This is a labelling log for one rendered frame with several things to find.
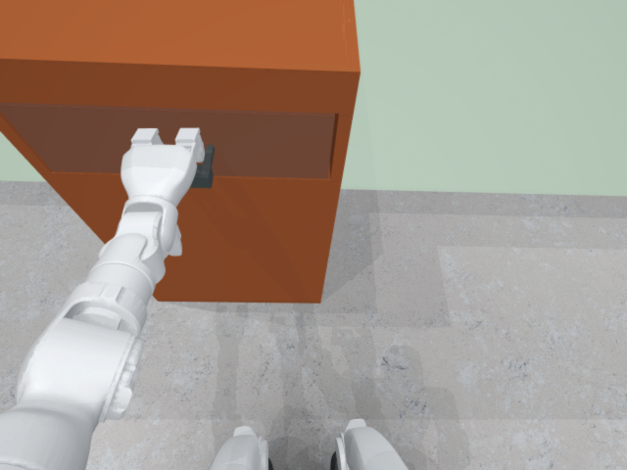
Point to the robot left upper arm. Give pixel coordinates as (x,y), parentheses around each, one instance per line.
(83,374)

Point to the handle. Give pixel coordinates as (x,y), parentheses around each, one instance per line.
(204,175)

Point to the robot left forearm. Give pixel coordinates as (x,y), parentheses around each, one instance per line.
(122,281)

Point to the left robot hand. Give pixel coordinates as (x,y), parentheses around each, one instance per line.
(151,168)

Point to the drawer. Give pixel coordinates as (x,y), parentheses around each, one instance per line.
(83,138)

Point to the cabinet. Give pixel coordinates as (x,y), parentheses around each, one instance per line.
(247,239)

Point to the right robot thigh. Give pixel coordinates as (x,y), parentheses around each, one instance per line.
(363,448)

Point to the right robot shin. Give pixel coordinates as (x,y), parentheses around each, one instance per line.
(355,423)

